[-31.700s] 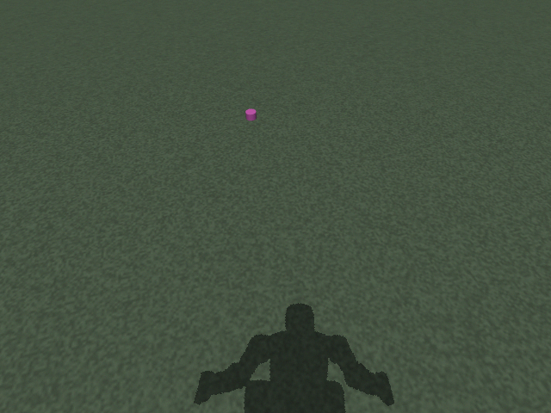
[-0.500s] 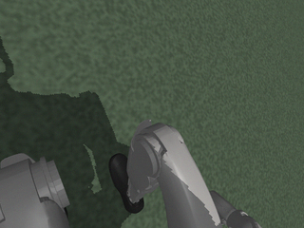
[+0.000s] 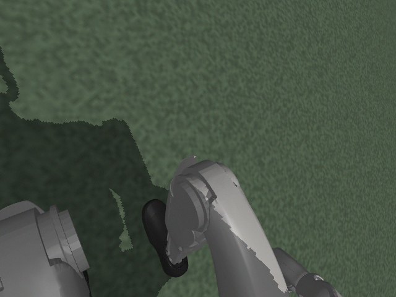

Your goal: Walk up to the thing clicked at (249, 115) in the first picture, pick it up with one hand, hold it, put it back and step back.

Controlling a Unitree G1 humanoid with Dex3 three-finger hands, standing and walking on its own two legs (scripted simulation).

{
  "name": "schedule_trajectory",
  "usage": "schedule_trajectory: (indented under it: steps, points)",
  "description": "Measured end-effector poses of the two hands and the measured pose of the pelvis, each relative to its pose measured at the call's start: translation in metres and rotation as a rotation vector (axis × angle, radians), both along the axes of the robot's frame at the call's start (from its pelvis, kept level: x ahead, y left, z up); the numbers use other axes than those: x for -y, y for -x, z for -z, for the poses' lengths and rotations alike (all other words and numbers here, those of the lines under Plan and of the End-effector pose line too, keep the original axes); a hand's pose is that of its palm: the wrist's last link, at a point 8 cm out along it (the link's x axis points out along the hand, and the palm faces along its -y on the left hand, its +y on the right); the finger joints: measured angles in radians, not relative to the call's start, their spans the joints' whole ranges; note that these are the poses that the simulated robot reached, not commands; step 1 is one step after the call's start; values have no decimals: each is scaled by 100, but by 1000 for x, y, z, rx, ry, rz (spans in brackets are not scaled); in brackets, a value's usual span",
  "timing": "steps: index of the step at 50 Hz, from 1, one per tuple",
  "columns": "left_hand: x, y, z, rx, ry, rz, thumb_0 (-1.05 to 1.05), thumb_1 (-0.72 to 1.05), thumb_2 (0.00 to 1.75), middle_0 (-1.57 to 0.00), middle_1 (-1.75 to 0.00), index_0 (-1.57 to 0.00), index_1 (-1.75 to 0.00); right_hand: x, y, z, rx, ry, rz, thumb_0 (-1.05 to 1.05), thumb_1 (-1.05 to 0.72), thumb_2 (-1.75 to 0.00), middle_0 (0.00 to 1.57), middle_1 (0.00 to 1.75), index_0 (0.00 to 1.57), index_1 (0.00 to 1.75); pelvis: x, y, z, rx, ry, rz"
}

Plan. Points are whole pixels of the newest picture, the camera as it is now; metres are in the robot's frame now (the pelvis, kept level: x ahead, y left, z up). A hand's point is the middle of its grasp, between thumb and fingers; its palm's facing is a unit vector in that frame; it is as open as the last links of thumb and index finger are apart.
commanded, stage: rest palm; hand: left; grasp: from above
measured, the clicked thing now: out of the picture +0.42 +0.43 -0.28
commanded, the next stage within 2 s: go down in 1.16 s
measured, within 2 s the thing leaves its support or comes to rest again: neither
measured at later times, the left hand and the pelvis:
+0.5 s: hand out of the picture +0.41 +0.42 -0.25, palm faces -0.42 -0.21 -0.88, open 13.6 cm; pelvis +0.00 +0.00 +0.00, yaw +0 degrees
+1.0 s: hand out of the picture +0.41 +0.42 -0.25, palm faces -0.44 -0.21 -0.87, open 13.6 cm; pelvis +0.00 +0.00 +0.00, yaw +0 degrees
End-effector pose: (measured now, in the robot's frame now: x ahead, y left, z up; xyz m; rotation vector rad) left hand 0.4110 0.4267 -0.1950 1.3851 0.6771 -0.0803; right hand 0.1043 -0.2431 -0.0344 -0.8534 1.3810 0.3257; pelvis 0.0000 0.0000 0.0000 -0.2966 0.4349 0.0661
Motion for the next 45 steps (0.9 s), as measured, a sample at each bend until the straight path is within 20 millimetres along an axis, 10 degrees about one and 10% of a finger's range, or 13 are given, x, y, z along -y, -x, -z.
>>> schedule_trajectory:
  steps: [45]
  points:
    - [5,-3,-1,12,1,5,0,-40,89,-9,-107,-12,-104,4,-2,1,-7,0,2,0,-90,-89,20,30,20,30,1,-2,0,-8,-1,1]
